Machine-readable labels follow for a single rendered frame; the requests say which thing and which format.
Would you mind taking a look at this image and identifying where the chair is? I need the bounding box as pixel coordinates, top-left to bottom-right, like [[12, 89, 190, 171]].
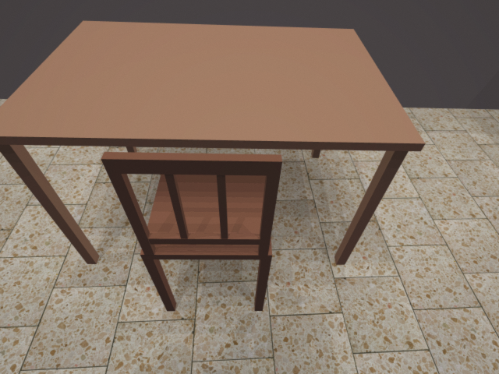
[[101, 152, 282, 311]]

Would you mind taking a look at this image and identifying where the table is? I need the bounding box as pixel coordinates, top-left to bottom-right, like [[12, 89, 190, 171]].
[[0, 21, 425, 265]]

